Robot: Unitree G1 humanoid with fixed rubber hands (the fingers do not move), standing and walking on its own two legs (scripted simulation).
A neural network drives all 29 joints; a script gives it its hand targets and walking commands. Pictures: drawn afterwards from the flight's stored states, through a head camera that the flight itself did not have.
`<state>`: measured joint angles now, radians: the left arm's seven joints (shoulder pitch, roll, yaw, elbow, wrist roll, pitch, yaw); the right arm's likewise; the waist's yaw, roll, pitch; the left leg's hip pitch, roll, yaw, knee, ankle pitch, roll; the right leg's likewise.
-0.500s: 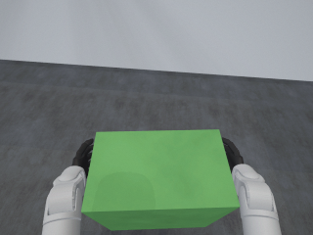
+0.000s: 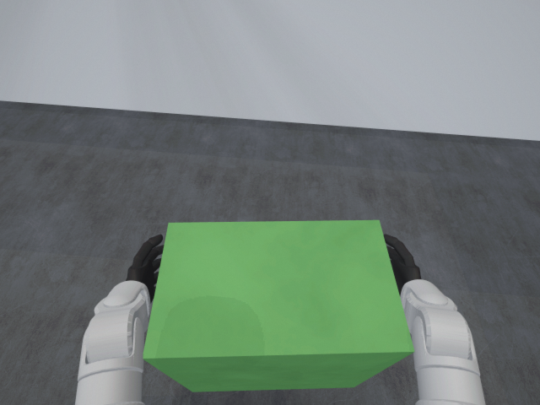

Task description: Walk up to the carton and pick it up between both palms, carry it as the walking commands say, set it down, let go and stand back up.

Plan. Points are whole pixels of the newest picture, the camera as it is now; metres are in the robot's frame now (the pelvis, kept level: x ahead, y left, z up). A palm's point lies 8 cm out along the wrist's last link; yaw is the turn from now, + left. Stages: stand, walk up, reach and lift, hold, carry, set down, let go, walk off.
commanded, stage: hold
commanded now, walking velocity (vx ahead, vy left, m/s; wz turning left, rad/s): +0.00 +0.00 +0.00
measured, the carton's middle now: (274, 316) +0.25 +0.00 -0.03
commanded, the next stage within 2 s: carry in 0.22 s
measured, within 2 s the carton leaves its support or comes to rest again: neither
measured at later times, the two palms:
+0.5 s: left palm (81, 293) +0.24 +0.26 +0.07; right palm (364, 258) +0.29 -0.13 +0.08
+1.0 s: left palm out of the picture +0.11 +0.35 +0.09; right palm (277, 283) +0.25 +0.00 +0.07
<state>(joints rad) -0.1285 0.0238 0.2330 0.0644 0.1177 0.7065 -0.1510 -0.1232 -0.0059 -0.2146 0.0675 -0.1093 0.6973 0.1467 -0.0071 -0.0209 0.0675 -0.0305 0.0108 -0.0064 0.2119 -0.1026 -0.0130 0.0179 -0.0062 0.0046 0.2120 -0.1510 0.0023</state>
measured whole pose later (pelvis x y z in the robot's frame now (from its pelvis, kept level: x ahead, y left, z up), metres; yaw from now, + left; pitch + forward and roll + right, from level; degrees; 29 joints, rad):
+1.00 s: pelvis -0.04 +0.10 -0.01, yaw +22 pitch +3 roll +4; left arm 0.02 -0.07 0.27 -0.46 -0.07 1.15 0.03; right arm -0.03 0.01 -0.21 -0.46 0.09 1.19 -0.04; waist -0.02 0.00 -0.12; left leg -0.61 -0.01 0.04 1.10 -0.32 -0.05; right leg -0.30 -0.16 -0.20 0.51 -0.26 -0.01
